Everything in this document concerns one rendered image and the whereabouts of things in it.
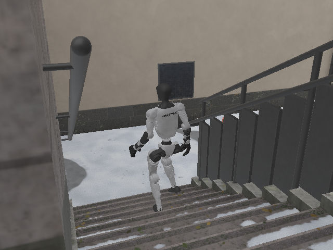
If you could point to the robot right forearm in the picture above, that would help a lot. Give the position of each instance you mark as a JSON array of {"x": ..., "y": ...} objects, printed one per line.
[{"x": 187, "y": 136}]

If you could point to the right robot upper arm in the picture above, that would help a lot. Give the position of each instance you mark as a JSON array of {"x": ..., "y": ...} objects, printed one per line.
[{"x": 183, "y": 116}]

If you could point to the robot head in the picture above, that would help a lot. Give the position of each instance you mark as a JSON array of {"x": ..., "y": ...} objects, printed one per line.
[{"x": 164, "y": 91}]

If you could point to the robot left forearm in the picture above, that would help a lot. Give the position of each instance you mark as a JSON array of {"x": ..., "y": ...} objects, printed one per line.
[{"x": 141, "y": 142}]

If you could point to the left robot upper arm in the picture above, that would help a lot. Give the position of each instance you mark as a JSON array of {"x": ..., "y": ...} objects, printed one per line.
[{"x": 150, "y": 115}]

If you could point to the robot left foot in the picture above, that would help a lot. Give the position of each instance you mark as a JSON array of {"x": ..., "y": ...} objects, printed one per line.
[{"x": 155, "y": 208}]

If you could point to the robot right hand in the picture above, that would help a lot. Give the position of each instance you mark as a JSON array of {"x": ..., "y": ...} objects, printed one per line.
[{"x": 183, "y": 147}]

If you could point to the robot left hand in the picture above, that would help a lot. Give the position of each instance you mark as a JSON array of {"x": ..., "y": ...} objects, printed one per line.
[{"x": 133, "y": 151}]

